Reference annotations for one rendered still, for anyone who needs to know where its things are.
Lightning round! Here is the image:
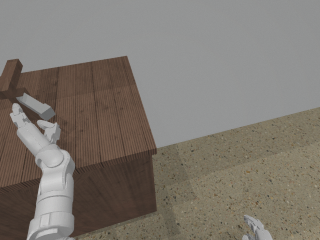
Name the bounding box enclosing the robot right hand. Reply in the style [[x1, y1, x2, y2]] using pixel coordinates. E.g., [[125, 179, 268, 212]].
[[242, 215, 273, 240]]

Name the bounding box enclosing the robot left hand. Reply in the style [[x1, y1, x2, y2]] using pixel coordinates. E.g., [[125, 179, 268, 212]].
[[10, 103, 61, 157]]

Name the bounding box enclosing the counter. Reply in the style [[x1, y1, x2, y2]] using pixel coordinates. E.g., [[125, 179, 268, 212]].
[[0, 56, 157, 240]]

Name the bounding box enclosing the tap lever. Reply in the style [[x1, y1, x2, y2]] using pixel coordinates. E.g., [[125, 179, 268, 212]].
[[16, 93, 56, 121]]

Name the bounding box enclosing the robot left forearm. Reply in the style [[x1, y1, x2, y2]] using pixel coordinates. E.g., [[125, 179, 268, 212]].
[[26, 144, 75, 240]]

